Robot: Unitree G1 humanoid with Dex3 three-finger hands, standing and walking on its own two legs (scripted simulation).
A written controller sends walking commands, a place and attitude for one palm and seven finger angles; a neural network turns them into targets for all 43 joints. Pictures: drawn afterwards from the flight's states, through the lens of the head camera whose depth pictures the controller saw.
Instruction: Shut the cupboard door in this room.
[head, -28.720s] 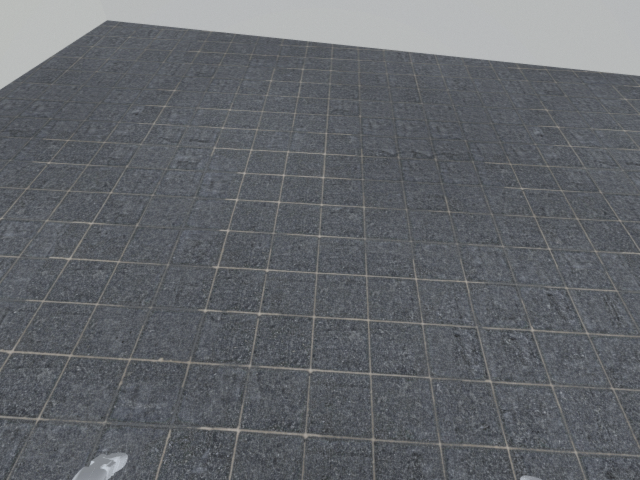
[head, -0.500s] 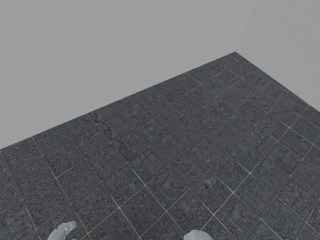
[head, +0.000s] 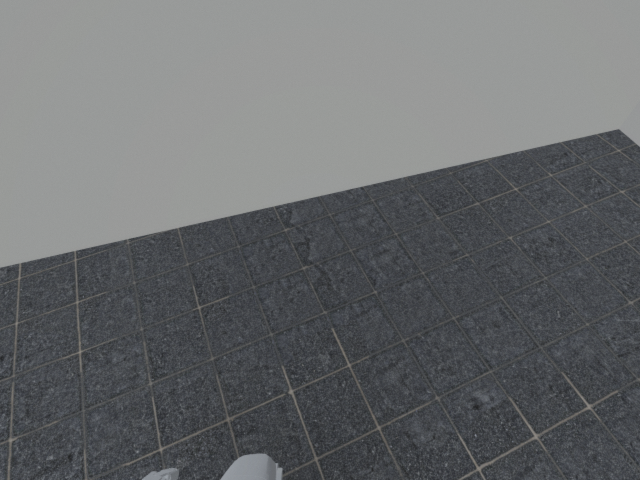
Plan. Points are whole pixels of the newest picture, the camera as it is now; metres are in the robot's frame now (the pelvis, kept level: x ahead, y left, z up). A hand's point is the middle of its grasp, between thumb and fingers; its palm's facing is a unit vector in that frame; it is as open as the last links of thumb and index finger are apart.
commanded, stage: walk to a spot facing it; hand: left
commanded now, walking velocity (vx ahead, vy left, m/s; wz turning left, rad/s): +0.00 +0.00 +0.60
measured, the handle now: out of the picture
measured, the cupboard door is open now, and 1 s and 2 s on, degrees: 92 92 92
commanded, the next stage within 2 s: none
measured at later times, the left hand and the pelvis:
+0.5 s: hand out of the picture +0.05 +0.29 -0.16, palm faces +0.27 -0.93 -0.24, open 7.4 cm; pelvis +0.01 +0.05 +0.00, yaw +15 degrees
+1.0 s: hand out of the picture +0.00 +0.20 -0.16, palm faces +0.60 -0.76 -0.24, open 7.4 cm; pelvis +0.14 +0.07 +0.00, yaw +36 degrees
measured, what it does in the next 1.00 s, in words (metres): walks ahead, turning left: left foot, then right foot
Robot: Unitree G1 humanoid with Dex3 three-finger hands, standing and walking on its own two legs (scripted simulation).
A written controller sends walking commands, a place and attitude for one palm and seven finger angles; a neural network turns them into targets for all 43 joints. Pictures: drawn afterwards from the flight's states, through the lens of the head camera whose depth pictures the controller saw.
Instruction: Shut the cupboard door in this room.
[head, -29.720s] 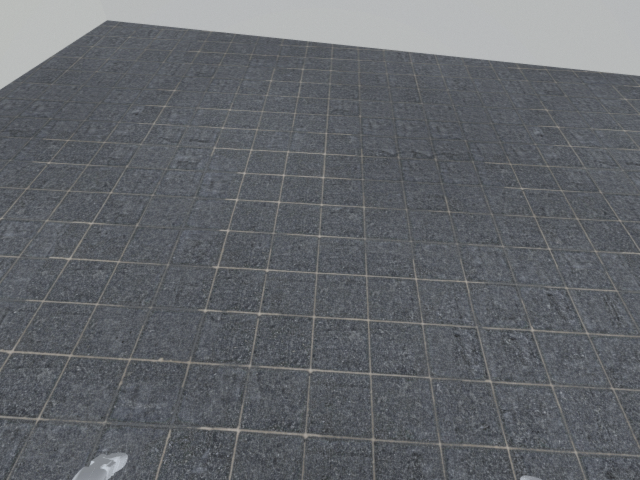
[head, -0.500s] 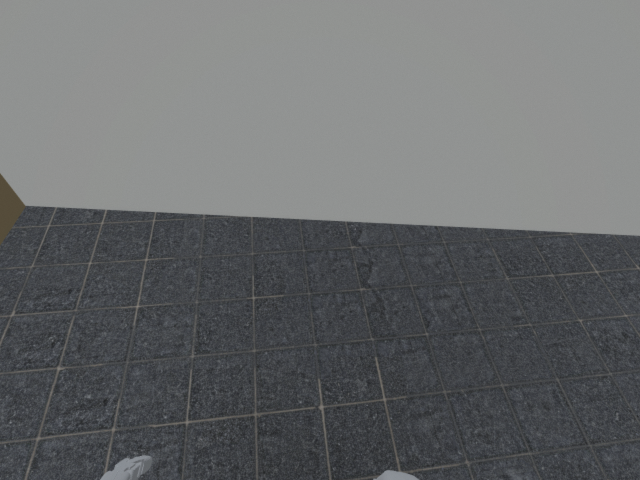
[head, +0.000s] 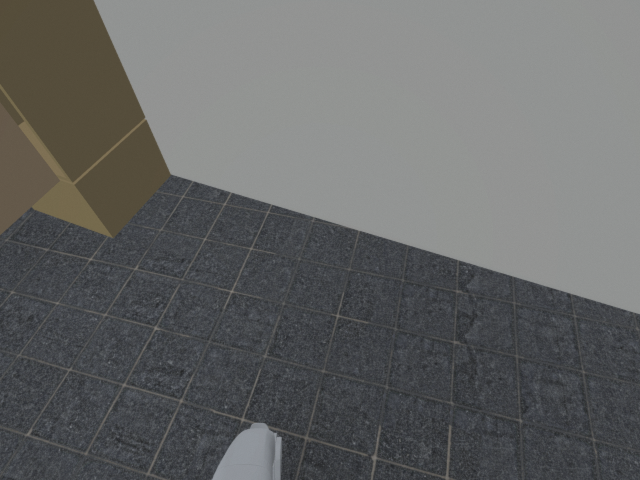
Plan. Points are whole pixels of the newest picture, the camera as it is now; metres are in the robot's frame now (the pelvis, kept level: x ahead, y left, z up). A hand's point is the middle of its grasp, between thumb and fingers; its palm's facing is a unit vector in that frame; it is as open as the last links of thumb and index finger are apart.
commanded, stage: walk to a spot facing it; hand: left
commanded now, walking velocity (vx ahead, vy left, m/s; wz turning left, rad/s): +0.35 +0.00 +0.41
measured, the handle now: out of the picture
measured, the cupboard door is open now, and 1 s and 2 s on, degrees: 92 92 92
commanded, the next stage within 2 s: turn to face it in 1.14 s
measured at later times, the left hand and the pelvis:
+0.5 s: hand (179, 354) +0.31 +0.27 -0.16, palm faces +0.15 -0.97 -0.17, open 7.4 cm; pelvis +0.23 +0.07 +0.00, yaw +8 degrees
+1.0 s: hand (224, 313) +0.39 +0.21 -0.17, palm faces +0.30 -0.93 -0.20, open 7.3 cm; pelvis +0.46 +0.04 +0.00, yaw +15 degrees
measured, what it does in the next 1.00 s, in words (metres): walks ahead, turning left: left foot, then right foot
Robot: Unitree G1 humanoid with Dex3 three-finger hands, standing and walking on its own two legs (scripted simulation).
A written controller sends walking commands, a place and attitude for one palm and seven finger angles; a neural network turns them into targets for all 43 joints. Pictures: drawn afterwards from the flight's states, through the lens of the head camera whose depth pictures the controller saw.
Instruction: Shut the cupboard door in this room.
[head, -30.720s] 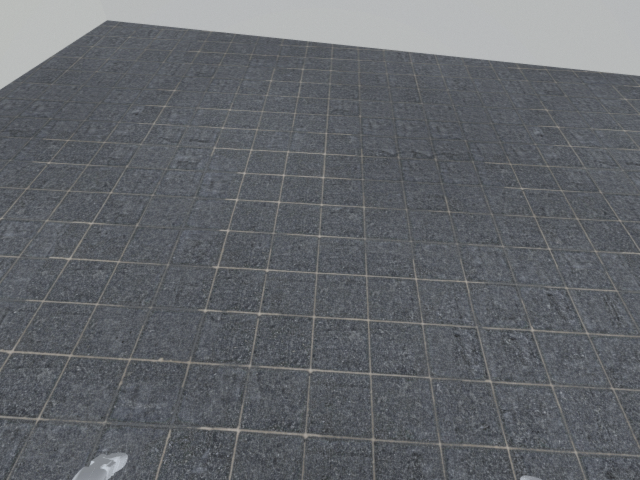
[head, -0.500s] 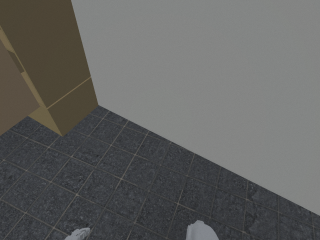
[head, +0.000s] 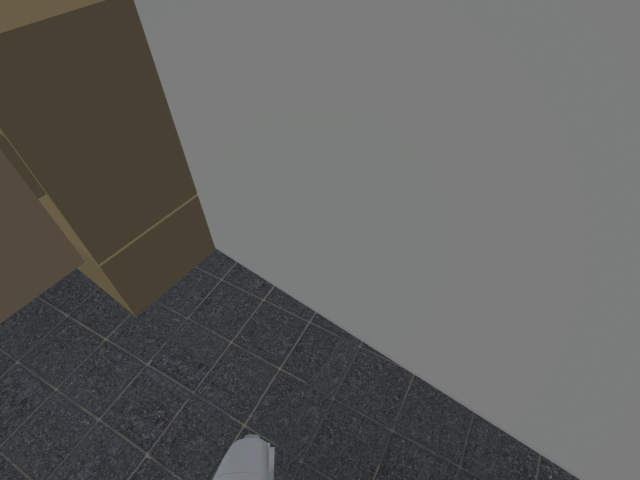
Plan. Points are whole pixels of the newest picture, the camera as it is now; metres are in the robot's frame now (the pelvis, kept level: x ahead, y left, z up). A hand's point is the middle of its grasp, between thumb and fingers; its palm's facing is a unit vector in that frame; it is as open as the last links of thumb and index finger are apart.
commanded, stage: walk to a spot facing it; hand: left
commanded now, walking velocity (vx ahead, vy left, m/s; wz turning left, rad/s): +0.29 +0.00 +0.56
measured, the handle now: out of the picture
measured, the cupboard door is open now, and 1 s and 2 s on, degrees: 92 92 92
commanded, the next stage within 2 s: turn to face it in 0.14 s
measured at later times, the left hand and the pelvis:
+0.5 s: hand (140, 456) +0.19 +0.29 -0.18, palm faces +0.31 -0.93 -0.21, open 7.4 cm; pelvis +0.16 +0.07 -0.01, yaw +14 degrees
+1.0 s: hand (176, 424) +0.22 +0.23 -0.14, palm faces +0.48 -0.83 -0.28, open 7.4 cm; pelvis +0.23 +0.02 +0.00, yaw +31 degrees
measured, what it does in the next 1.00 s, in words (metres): walks ahead, turning left: left foot, then right foot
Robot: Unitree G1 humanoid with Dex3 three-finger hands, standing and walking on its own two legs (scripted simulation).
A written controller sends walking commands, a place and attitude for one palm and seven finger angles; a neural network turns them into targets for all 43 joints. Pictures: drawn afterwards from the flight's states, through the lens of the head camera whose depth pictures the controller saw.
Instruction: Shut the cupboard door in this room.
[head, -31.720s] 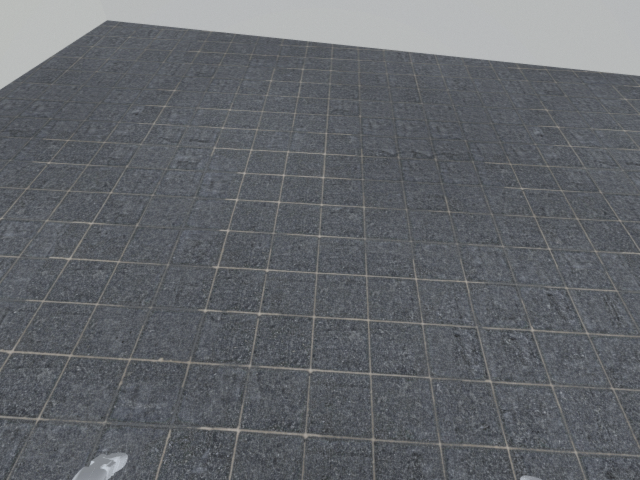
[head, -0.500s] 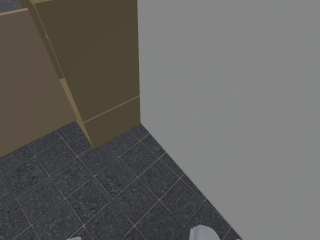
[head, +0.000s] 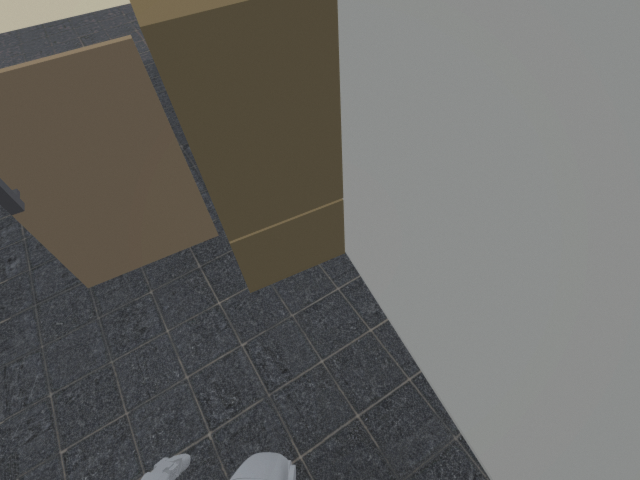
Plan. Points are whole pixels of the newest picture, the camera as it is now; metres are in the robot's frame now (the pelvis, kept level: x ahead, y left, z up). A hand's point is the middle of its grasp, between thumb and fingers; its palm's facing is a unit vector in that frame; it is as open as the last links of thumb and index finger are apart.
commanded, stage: turn to face it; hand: left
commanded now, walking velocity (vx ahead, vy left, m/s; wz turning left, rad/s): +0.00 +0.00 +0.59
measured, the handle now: out of the picture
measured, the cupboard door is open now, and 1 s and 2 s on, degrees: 92 92 92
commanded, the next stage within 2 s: take the last steps up to it in 0.56 s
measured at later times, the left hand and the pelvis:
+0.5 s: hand out of the picture -0.05 +0.28 -0.18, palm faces +0.31 -0.92 -0.23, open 7.4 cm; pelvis -0.02 +0.06 +0.00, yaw +14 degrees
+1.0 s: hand out of the picture -0.03 +0.20 -0.15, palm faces +0.36 -0.90 -0.25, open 7.3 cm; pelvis +0.00 +0.01 +0.01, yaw +19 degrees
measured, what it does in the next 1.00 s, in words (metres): steps on the spot, turning left: left foot, then right foot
